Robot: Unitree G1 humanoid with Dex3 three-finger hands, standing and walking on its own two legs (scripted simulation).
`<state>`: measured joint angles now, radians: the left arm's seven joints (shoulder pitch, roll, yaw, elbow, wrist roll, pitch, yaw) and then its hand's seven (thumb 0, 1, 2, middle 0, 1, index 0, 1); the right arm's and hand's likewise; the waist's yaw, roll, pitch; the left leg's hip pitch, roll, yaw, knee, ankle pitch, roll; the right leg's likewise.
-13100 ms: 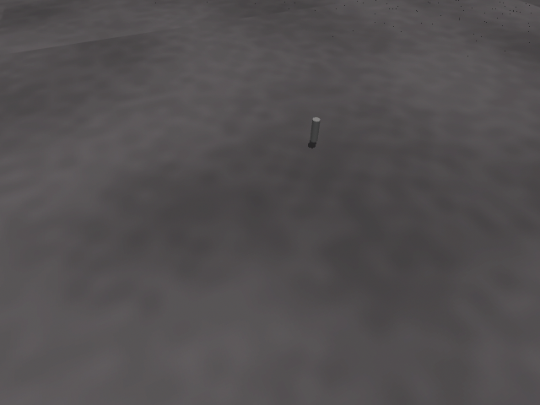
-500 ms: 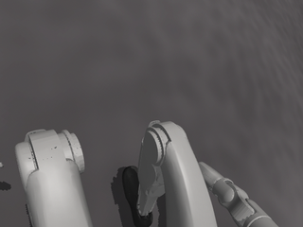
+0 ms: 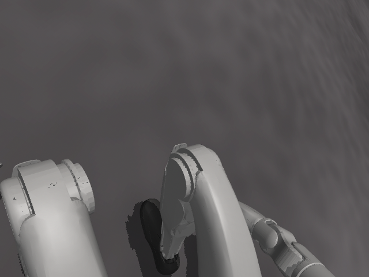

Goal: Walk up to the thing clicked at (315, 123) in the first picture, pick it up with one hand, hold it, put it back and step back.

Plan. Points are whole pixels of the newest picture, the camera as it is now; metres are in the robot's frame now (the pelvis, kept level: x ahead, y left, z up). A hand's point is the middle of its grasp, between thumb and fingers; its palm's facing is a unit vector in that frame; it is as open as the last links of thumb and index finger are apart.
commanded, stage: close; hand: left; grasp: from the side
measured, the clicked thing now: out of the picture +0.38 +0.33 -0.20
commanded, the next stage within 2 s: settle in 0.48 s
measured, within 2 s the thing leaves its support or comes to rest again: leaves its support in 0.84 s
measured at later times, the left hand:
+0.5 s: hand out of the picture +0.38 +0.32 -0.17, palm faces +0.42 -0.91 +0.00, open 6.2 cm
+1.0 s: hand out of the picture +0.39 +0.32 -0.14, palm faces +0.42 -0.91 +0.00, open 5.8 cm
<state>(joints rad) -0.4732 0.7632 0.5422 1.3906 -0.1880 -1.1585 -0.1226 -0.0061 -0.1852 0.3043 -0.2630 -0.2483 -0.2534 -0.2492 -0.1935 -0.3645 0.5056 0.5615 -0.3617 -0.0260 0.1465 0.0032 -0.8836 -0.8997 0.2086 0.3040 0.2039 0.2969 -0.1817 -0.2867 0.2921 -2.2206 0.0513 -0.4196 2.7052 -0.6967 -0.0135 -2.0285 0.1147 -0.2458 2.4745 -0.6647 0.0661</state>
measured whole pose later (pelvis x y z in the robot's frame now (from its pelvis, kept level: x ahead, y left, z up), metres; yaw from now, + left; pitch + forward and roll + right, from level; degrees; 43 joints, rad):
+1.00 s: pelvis +0.00 +0.00 +0.01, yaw +0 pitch +11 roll -17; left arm -0.49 0.76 0.54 1.18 -0.13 -1.02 -0.06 0.02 0.14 1.06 -0.93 -1.08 -0.97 -1.08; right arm -0.15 -0.35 0.45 0.57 -0.34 0.03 0.15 0.00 -0.88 -0.90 0.21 0.30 0.20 0.30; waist -0.18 -0.27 0.27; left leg -2.22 0.06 -0.41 2.67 -0.70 -0.01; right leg -2.03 0.11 -0.25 2.44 -0.67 0.06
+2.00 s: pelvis +0.02 -0.02 +0.07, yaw +9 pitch +30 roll -7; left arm -0.47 0.44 0.49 0.75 -0.20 -0.59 -0.26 0.02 0.12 1.08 -0.95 -1.07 -0.99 -1.07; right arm 0.03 -0.30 0.06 0.67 -0.09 0.04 0.06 0.01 -0.88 -0.90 0.21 0.30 0.20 0.30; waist -0.06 -0.03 -0.06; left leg -2.22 0.07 -0.17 2.37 -0.68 -0.03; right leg -2.12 0.02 -0.09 2.32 -0.72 0.01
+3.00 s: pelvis +0.02 -0.02 +0.13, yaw +12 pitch +31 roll -5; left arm -0.45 0.36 0.44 0.69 -0.19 -0.52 -0.25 0.02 0.11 1.09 -0.96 -1.07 -1.00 -1.07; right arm 0.09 -0.27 0.01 0.67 -0.04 0.01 0.03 0.01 -0.90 -0.89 0.21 0.30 0.20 0.30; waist -0.05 0.00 -0.15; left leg -2.07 0.07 -0.11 2.16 -0.65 -0.02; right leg -1.98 0.00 -0.05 2.14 -0.71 0.01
